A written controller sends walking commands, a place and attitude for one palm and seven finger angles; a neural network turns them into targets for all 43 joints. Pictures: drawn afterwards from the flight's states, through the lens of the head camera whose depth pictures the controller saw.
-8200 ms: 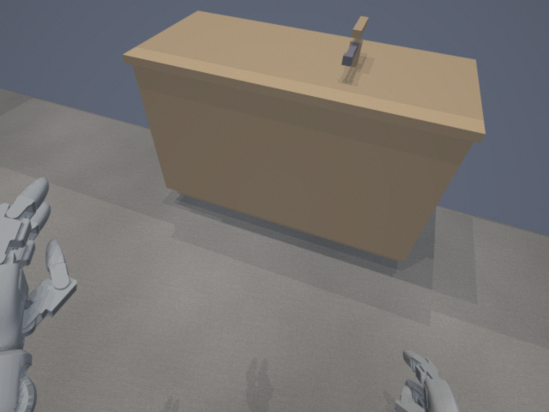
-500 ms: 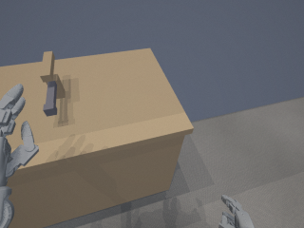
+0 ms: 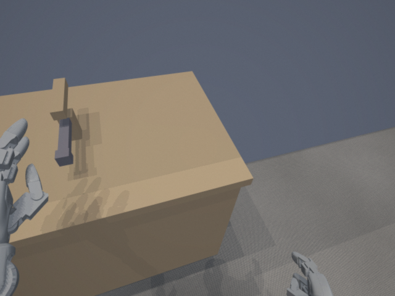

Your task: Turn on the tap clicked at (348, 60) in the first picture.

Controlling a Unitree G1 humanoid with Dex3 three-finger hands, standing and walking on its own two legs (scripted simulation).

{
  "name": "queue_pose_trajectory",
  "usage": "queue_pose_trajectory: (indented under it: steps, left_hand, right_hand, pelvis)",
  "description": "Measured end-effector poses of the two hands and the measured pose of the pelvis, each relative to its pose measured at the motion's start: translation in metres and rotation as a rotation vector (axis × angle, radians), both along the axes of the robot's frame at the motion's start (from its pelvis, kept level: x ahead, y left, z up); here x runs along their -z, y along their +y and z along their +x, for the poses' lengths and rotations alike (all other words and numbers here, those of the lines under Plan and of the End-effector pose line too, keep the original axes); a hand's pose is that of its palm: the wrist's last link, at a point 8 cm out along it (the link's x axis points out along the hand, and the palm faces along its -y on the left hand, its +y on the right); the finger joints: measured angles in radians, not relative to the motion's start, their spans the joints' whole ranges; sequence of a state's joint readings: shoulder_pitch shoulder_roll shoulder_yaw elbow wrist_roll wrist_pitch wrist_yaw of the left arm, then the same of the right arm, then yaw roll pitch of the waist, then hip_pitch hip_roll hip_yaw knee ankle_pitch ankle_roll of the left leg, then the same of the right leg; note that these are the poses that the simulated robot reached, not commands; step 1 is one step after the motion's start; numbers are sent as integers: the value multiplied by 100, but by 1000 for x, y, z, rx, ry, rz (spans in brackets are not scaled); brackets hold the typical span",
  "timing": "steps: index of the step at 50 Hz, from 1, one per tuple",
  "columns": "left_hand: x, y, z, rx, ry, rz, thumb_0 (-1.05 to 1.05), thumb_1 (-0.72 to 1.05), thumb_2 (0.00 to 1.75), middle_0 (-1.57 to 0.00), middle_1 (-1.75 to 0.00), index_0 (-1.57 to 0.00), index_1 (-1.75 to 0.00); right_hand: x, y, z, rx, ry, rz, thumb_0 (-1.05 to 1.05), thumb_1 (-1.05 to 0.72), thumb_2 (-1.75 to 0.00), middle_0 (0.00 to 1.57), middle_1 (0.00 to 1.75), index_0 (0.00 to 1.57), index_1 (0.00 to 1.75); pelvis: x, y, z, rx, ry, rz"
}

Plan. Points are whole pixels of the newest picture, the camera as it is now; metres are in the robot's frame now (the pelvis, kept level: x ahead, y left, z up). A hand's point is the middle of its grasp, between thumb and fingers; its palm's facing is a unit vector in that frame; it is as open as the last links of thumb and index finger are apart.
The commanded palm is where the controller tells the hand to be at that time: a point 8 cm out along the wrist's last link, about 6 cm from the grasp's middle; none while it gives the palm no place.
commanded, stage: come to a stop and stand still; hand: left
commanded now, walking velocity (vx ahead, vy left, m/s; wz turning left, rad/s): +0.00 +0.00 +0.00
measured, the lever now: (64, 157) +0.37 +0.33 +0.05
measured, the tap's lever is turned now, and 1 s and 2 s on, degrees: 0 0 0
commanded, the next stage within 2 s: look again from close up in 0.38 s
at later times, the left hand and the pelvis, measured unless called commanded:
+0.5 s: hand (46, 206) +0.21 +0.26 +0.14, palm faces +0.36 -0.83 -0.43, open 7.4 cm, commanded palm +0.15 +0.27 +0.18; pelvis +0.00 -0.01 +0.00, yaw +2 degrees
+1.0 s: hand (16, 215) +0.19 +0.28 +0.15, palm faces +0.41 -0.84 -0.36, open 7.4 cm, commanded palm +0.13 +0.30 +0.18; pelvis -0.02 +0.01 +0.00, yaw +2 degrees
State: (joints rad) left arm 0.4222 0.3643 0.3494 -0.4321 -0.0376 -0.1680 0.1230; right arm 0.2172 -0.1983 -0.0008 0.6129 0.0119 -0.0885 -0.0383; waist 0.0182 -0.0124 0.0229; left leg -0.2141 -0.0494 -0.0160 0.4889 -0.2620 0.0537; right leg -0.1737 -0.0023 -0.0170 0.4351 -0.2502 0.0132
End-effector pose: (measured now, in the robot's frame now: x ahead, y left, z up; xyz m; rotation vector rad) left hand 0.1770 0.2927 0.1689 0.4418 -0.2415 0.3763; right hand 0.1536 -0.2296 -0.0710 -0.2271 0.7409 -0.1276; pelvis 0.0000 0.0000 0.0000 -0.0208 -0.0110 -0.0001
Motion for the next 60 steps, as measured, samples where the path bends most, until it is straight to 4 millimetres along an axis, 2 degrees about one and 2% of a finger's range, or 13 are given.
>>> queue_pose_trajectory:
  steps: [5, 7, 9, 12, 15, 20, 25, 31, 35, 40, 50, 59, 60]
  left_hand:
    - [-2, -9, -1, 30, -13, -15, 2, 89, 90, -21, -30, -21, -30]
    - [-19, -7, 6, 66, -66, 96, 2, 89, 90, -21, -30, -21, -30]
    - [-38, 6, 13, 40, -146, 189, 2, 88, 90, -22, -31, -22, -30]
    - [-54, 21, 19, -15, -191, 213, 2, 88, 90, -22, -31, -22, -30]
    - [-45, 12, 15, 10, -151, 179, 2, 89, 90, -21, -30, -21, -30]
    - [-4, -10, 0, 78, 0, 88, 1, 89, 90, -21, -30, -21, -30]
    - [15, 2, -5, 28, 54, 51, 1, 88, 90, -22, -31, -22, -30]
    - [5, 8, -5, 8, -23, 40, 2, 89, 90, -22, -31, -22, -30]
    - [-6, 6, -8, 43, -66, 53, 2, 89, 90, -21, -30, -21, -30]
    - [-9, 14, -15, 51, -64, 65, 2, 89, 90, -21, -30, -21, -30]
    - [2, 23, -32, 14, -40, 5, 2, 89, 90, -21, -30, -21, -30]
    - [-1, 14, -27, 39, -45, 5, 2, 89, 90, -21, -30, -21, -30]
    - [-9, 16, -24, 45, -50, 86, 2, 89, 90, -21, -30, -21, -30]
  right_hand:
    - [-8, 4, 11, -19, -36, 8, 1, -91, -90, 20, 30, 21, 30]
    - [-9, 9, 14, -56, -51, -3, 1, -91, -90, 20, 30, 20, 30]
    - [-5, 14, 16, -110, -50, 4, 1, -91, -90, 20, 30, 20, 30]
    - [1, 15, 15, -150, -34, 41, 1, -91, -90, 20, 30, 21, 30]
    - [3, 9, 11, -145, -28, 69, 1, -90, -90, 20, 30, 21, 30]
    - [9, -6, -1, -134, 24, 33, 1, -90, -90, 20, 30, 21, 30]
    - [12, -16, -4, -146, 89, -26, 1, -91, -90, 20, 30, 21, 30]
    - [5, -10, 6, -155, 55, -32, 2, -91, -90, 20, 30, 21, 30]
    - [-1, 2, 15, -148, 2, -13, 1, -91, -90, 20, 30, 21, 30]
    - [-4, 18, 19, -143, -32, 15, 1, -91, -90, 20, 30, 21, 30]
    - [-2, 37, 6, -156, -15, 27, 1, -91, -90, 20, 30, 21, 30]
    - [-4, 33, -4, -121, -17, 25, 1, -90, -90, 20, 30, 21, 30]
    - [-5, 32, -5, -136, -21, 9, 1, -90, -90, 20, 30, 21, 30]
  pelvis:
    - [-1, -1, -1, -1, 2, -5]
    - [1, -5, -5, -20, 7, -3]
    - [3, -10, -8, -26, 14, 5]
    - [4, -13, -9, -13, 35, 3]
    - [3, -13, -6, 1, 53, 4]
    - [2, -12, -1, -3, 59, 6]
    - [3, -12, -2, -26, 53, 1]
    - [3, -7, -5, -33, 43, -2]
    - [3, -1, -8, -31, 40, -2]
    - [3, 5, -14, -29, 38, -1]
    - [2, 14, -24, -26, 23, -2]
    - [0, 13, -27, -16, 11, -9]
    - [1, 11, -28, -16, 13, -11]
